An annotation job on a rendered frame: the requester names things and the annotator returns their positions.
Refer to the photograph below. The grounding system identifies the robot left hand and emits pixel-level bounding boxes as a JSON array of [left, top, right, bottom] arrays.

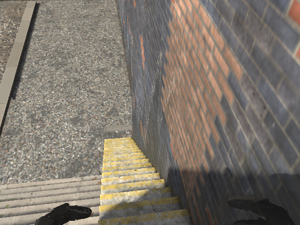
[[34, 202, 92, 225]]

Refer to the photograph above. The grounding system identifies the robot right hand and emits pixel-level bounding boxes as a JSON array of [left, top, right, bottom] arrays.
[[228, 193, 295, 225]]

